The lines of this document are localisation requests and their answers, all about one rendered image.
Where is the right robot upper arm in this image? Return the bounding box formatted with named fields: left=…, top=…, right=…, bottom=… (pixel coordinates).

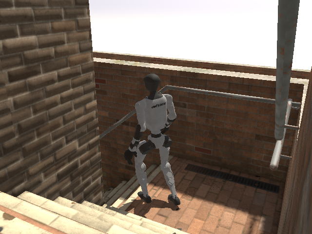
left=162, top=94, right=176, bottom=120

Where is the right robot hand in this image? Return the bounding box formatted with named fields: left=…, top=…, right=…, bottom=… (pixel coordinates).
left=161, top=127, right=169, bottom=134

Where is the robot left shin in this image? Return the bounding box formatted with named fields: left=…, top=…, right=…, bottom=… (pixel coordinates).
left=135, top=165, right=149, bottom=197

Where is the left robot hand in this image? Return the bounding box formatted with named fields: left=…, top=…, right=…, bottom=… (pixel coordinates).
left=124, top=149, right=137, bottom=165

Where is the robot left forearm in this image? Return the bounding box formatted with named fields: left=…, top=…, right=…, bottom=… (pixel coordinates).
left=128, top=124, right=143, bottom=152

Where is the robot right thigh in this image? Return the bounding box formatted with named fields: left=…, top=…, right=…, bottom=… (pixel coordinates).
left=159, top=135, right=172, bottom=172

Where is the robot right forearm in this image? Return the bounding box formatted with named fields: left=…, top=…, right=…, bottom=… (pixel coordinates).
left=165, top=118, right=176, bottom=128

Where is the left robot upper arm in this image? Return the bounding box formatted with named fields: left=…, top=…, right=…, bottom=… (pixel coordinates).
left=135, top=99, right=146, bottom=132

